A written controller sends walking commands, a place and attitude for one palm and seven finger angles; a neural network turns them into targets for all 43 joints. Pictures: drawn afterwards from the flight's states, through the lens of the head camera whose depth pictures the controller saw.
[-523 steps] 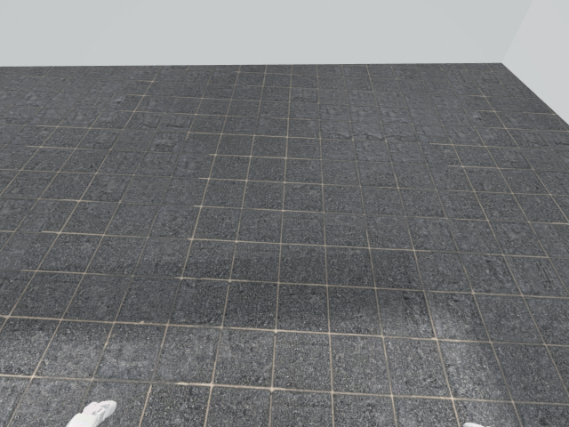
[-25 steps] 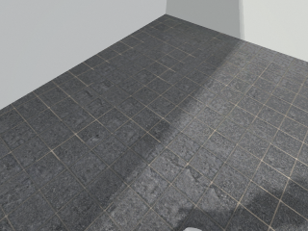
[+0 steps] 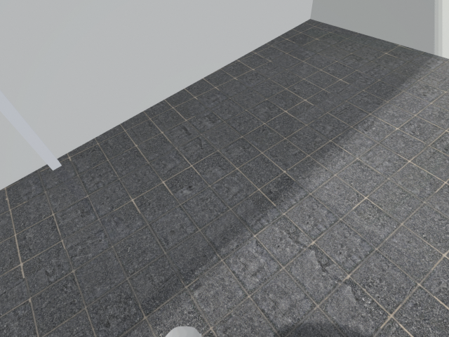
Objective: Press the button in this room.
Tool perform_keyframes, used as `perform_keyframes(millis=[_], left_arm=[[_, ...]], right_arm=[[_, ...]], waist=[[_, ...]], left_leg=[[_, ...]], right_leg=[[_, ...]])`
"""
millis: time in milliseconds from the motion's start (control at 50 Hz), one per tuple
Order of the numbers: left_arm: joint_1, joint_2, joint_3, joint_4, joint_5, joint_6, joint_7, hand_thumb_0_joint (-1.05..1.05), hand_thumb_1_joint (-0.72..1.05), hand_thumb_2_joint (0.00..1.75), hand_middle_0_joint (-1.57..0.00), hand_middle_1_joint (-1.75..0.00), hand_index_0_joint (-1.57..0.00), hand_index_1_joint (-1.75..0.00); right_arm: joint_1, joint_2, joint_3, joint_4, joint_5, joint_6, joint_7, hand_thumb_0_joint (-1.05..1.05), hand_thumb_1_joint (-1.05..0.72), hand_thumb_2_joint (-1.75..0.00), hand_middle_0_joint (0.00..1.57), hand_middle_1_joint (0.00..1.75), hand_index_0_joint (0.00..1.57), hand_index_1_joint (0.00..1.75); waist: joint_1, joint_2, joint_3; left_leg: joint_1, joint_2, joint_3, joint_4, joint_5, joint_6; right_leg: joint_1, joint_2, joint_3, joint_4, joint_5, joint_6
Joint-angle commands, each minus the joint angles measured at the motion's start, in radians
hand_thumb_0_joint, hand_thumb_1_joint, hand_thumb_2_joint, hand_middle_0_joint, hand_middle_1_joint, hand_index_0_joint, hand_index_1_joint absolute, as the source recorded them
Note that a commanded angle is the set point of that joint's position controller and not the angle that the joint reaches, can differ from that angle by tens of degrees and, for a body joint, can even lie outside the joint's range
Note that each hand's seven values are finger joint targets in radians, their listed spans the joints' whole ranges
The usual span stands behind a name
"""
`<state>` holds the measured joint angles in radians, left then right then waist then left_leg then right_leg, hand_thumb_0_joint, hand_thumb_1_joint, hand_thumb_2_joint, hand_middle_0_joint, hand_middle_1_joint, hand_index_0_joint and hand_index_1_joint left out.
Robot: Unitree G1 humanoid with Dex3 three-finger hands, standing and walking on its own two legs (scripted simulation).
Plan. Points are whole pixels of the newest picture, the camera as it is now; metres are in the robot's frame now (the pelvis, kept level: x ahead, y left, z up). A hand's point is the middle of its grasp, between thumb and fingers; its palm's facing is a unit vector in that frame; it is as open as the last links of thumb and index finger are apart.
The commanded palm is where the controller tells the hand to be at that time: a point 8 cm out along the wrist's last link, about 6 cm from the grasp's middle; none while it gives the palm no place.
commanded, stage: turn or walk to find it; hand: left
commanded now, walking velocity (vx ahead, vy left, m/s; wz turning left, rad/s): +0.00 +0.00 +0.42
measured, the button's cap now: out of the picture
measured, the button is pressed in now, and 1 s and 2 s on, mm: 0 0 0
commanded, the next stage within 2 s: stand and wait in 0.76 s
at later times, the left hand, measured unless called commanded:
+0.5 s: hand out of the picture -0.02 +0.27 -0.17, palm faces +0.25 -0.94 -0.24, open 7.4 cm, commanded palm none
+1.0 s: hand out of the picture -0.05 +0.18 -0.15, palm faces +0.39 -0.88 -0.28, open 7.4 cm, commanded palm none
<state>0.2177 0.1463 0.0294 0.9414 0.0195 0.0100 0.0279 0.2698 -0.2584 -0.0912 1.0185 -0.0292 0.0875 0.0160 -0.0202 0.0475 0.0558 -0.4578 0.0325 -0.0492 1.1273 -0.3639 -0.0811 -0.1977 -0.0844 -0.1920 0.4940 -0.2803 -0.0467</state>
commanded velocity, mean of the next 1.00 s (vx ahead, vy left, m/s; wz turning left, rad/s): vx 0.00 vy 0.00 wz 0.31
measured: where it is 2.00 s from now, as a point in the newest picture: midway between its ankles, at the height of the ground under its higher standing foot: outside the picture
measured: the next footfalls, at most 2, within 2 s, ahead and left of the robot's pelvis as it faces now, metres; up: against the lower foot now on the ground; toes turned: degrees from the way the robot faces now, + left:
left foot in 0.24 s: -0.01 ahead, +0.15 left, +0.00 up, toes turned +10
right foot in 0.74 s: +0.03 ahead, -0.08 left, +0.00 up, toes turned +14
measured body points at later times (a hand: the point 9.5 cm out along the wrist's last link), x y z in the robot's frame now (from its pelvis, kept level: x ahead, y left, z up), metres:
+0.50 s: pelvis -0.03 +0.05 +0.00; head -0.01 +0.08 +0.45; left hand -0.03 +0.32 -0.15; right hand +0.11 -0.16 -0.13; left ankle -0.05 +0.14 -0.74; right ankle -0.02 -0.11 -0.67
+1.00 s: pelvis -0.05 -0.02 +0.00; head -0.02 -0.06 +0.45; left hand -0.07 +0.22 -0.12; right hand +0.06 -0.25 -0.17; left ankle -0.15 +0.13 -0.65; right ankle -0.01 -0.09 -0.74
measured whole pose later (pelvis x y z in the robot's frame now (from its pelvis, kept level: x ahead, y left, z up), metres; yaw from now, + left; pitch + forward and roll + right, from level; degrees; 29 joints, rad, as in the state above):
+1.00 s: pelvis -0.05 -0.02 +0.00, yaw +22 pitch -1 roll +3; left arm 0.22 0.14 0.02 0.96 0.02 0.00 0.03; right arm 0.27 -0.25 -0.08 1.03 -0.03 0.08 0.01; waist -0.01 0.06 0.04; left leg -0.43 0.02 -0.07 1.08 -0.34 -0.06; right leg -0.20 -0.05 -0.14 0.47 -0.25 -0.06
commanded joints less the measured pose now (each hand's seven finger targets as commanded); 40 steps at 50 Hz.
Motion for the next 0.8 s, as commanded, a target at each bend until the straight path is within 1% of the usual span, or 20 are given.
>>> perform_keyframes(millis=[0, 60, 120, 160, 180, 200, 220, 240, 280, 300, 380, 560, 620, 660, 680, 700, 720, 740, 760, 780], left_arm=[[0.069, 0.221, 0.057, -0.033, 0.008, -0.023, 0.009, 0.00, 0.90, 0.90, -0.20, -0.30, -0.20, -0.30], [0.096, 0.244, 0.062, -0.016, 0.013, -0.018, 0.006, 0.00, 0.90, 0.90, -0.20, -0.30, -0.20, -0.30], [0.079, 0.260, 0.069, -0.007, 0.013, -0.013, 0.005, 0.00, 0.90, 0.90, -0.20, -0.30, -0.20, -0.30], [0.056, 0.259, 0.070, -0.006, 0.007, -0.008, 0.003, 0.00, 0.90, 0.90, -0.20, -0.30, -0.20, -0.30], [0.050, 0.248, 0.068, -0.008, -0.002, -0.002, 0.001, 0.00, 0.90, 0.90, -0.20, -0.30, -0.20, -0.30], [0.066, 0.200, 0.060, -0.028, -0.011, 0.006, -0.002, 0.00, 0.90, 0.90, -0.20, -0.30, -0.20, -0.30], [0.019, 0.147, 0.037, -0.061, -0.006, 0.011, -0.007, 0.00, 0.90, 0.90, -0.20, -0.30, -0.20, -0.30], [-0.013, 0.169, 0.039, -0.069, -0.002, 0.022, -0.003, 0.00, 0.90, 0.90, -0.20, -0.30, -0.20, -0.30], [-0.044, 0.178, 0.048, -0.044, 0.000, 0.036, -0.005, 0.00, 0.90, 0.90, -0.20, -0.30, -0.20, -0.30], [-0.043, 0.185, 0.049, -0.036, -0.001, 0.034, -0.011, 0.00, 0.90, 0.90, -0.20, -0.30, -0.20, -0.30], [0.008, 0.176, 0.045, -0.012, -0.002, 0.026, -0.016, 0.00, 0.90, 0.90, -0.20, -0.30, -0.20, -0.30], [-0.105, 0.147, 0.037, -0.081, -0.010, 0.021, -0.007, 0.00, 0.90, 0.90, -0.20, -0.30, -0.20, -0.30], [-0.070, 0.145, 0.036, -0.078, -0.015, 0.014, -0.005, 0.00, 0.90, 0.90, -0.20, -0.30, -0.20, -0.30], [-0.017, 0.150, 0.039, -0.067, -0.017, 0.005, -0.004, 0.00, 0.90, 0.90, -0.20, -0.30, -0.20, -0.30], [0.020, 0.166, 0.044, -0.058, -0.015, -0.002, -0.001, 0.00, 0.90, 0.90, -0.20, -0.30, -0.20, -0.30], [0.048, 0.221, 0.054, -0.052, -0.005, -0.014, 0.005, 0.00, 0.90, 0.90, -0.20, -0.30, -0.20, -0.30], [0.067, 0.307, 0.071, -0.056, 0.008, -0.020, 0.011, 0.00, 0.90, 0.90, -0.20, -0.30, -0.20, -0.30], [0.065, 0.307, 0.065, -0.067, -0.001, -0.013, 0.012, 0.00, 0.90, 0.90, -0.20, -0.30, -0.20, -0.30], [-0.002, 0.262, 0.067, -0.078, -0.004, -0.018, 0.016, 0.00, 0.90, 0.90, -0.20, -0.30, -0.20, -0.30], [-0.064, 0.236, 0.059, -0.090, -0.005, -0.014, 0.014, 0.00, 0.90, 0.90, -0.20, -0.30, -0.20, -0.30]], right_arm=[[-0.084, -0.028, 0.005, -0.085, 0.009, -0.030, -0.006, 0.00, -0.90, -0.90, 0.20, 0.30, 0.20, 0.30], [-0.121, -0.018, 0.015, -0.099, 0.017, -0.039, -0.006, 0.00, -0.90, -0.90, 0.20, 0.30, 0.20, 0.30], [-0.111, -0.020, 0.020, -0.102, 0.024, -0.050, -0.009, 0.00, -0.90, -0.90, 0.20, 0.30, 0.20, 0.30], [-0.065, -0.029, 0.020, -0.094, 0.023, -0.060, -0.011, 0.00, -0.90, -0.90, 0.20, 0.30, 0.20, 0.30], [-0.030, -0.056, 0.015, -0.083, 0.021, -0.069, -0.009, 0.00, -0.90, -0.90, 0.20, 0.30, 0.20, 0.30], [-0.007, -0.139, -0.002, -0.086, 0.014, -0.081, -0.012, 0.00, -0.90, -0.90, 0.20, 0.30, 0.20, 0.30], [0.024, -0.210, -0.017, -0.083, 0.013, -0.075, -0.019, 0.00, -0.90, -0.90, 0.20, 0.30, 0.20, 0.30], [0.032, -0.215, -0.017, -0.075, 0.010, -0.066, -0.021, 0.00, -0.90, -0.90, 0.20, 0.30, 0.20, 0.30], [-0.061, -0.161, -0.001, -0.090, 0.007, -0.070, -0.038, 0.00, -0.90, -0.90, 0.20, 0.30, 0.20, 0.30], [-0.097, -0.147, 0.007, -0.104, 0.007, -0.071, -0.039, 0.00, -0.90, -0.90, 0.20, 0.30, 0.20, 0.30], [-0.087, -0.138, 0.010, -0.106, 0.015, -0.085, -0.039, 0.00, -0.90, -0.90, 0.20, 0.30, 0.20, 0.30], [-0.019, -0.136, -0.008, -0.100, 0.003, -0.076, -0.035, 0.00, -0.90, -0.90, 0.20, 0.30, 0.20, 0.30], [-0.038, -0.141, -0.014, -0.109, 0.002, -0.071, -0.033, 0.00, -0.90, -0.90, 0.20, 0.30, 0.20, 0.30], [-0.052, -0.134, -0.014, -0.113, 0.005, -0.068, -0.031, 0.00, -0.90, -0.90, 0.20, 0.30, 0.20, 0.30], [-0.057, -0.119, -0.014, -0.118, 0.011, -0.068, -0.028, 0.00, -0.90, -0.90, 0.20, 0.30, 0.20, 0.30], [-0.038, -0.072, -0.008, -0.121, 0.020, -0.070, -0.023, 0.00, -0.90, -0.90, 0.20, 0.30, 0.20, 0.30], [-0.041, -0.015, 0.001, -0.149, 0.021, -0.070, -0.019, 0.00, -0.90, -0.90, 0.20, 0.30, 0.20, 0.30], [-0.065, -0.063, -0.013, -0.149, 0.012, -0.057, -0.023, 0.00, -0.90, -0.90, 0.20, 0.30, 0.20, 0.30], [-0.042, -0.069, -0.016, -0.124, 0.006, -0.041, -0.021, 0.00, -0.90, -0.90, 0.20, 0.30, 0.20, 0.30], [-0.023, -0.064, -0.018, -0.097, 0.005, -0.032, -0.017, 0.00, -0.90, -0.90, 0.20, 0.30, 0.20, 0.30]], waist=[[0.057, -0.215, -0.030], [0.074, -0.244, -0.053], [0.062, -0.254, -0.085], [0.027, -0.231, -0.107], [0.001, -0.152, -0.133], [-0.013, 0.071, -0.157], [-0.030, 0.249, -0.124], [-0.040, 0.168, -0.113], [-0.014, 0.199, -0.030], [-0.001, 0.154, -0.001], [0.018, 0.078, -0.062], [-0.020, 0.108, -0.069], [0.000, 0.124, -0.093], [0.031, 0.097, -0.113], [0.050, 0.051, -0.130], [0.057, -0.090, -0.157], [0.072, -0.346, -0.142], [0.078, -0.271, -0.121], [0.045, -0.283, -0.080], [0.021, -0.232, -0.025]], left_leg=[[-0.055, 0.012, 0.050, -0.147, -0.074, -0.001], [0.007, 0.000, 0.089, -0.277, -0.104, 0.011], [0.093, -0.005, 0.116, -0.416, -0.095, 0.028], [0.212, -0.011, 0.134, -0.599, 0.046, 0.039], [0.328, 0.007, 0.112, -0.734, 0.185, 0.052], [0.465, 0.179, -0.117, -0.805, 0.354, 0.118], [0.486, 0.345, -0.293, -0.807, 0.662, 0.206], [0.414, 0.379, -0.253, -0.788, 0.666, 0.266], [0.318, 0.284, -0.210, -0.823, 0.525, 0.245], [0.297, 0.251, -0.179, -0.816, 0.537, 0.238], [0.373, 0.194, -0.119, -0.790, 0.637, 0.223], [0.346, 0.199, -0.254, -0.762, 0.619, 0.261], [0.293, 0.178, -0.288, -0.733, 0.611, 0.250], [0.216, 0.141, -0.288, -0.693, 0.539, 0.219], [0.150, 0.105, -0.266, -0.652, 0.439, 0.181], [0.012, 0.032, -0.195, -0.547, 0.241, 0.123], [-0.154, -0.108, -0.023, -0.321, -0.150, 0.054], [-0.108, -0.077, -0.045, -0.135, -0.236, 0.055], [-0.086, -0.047, -0.085, -0.034, -0.181, 0.058], [-0.077, -0.042, -0.070, 0.034, -0.118, 0.056]], right_leg=[[0.111, -0.268, 0.188, -0.158, 0.360, -0.091], [0.126, -0.275, 0.173, -0.121, 0.445, -0.099], [0.120, -0.290, 0.161, -0.073, 0.464, -0.097], [0.072, -0.268, 0.114, -0.002, 0.416, -0.047], [0.005, -0.236, 0.063, 0.090, 0.345, 0.003], [-0.182, -0.131, 0.009, 0.269, 0.087, 0.071], [-0.356, -0.041, 0.035, 0.439, -0.336, 0.117], [-0.331, -0.046, 0.107, 0.535, -0.349, 0.105], [-0.354, -0.050, 0.158, 0.603, -0.240, 0.113], [-0.355, -0.045, 0.166, 0.618, -0.188, 0.115], [-0.344, -0.023, 0.161, 0.624, -0.105, 0.138], [-0.257, 0.018, 0.171, 0.374, -0.181, 0.135], [-0.148, 0.048, 0.158, 0.220, -0.144, 0.121], [-0.017, 0.059, 0.147, 0.052, -0.012, 0.114], [0.094, 0.038, 0.153, -0.077, 0.088, 0.109], [0.245, -0.100, 0.275, -0.164, 0.115, 0.075], [0.292, -0.346, 0.512, -0.191, 0.248, -0.030], [0.127, -0.414, 0.512, -0.200, 0.288, -0.106], [0.020, -0.357, 0.466, -0.236, 0.152, -0.111], [-0.044, -0.302, 0.424, -0.256, 0.047, -0.096]])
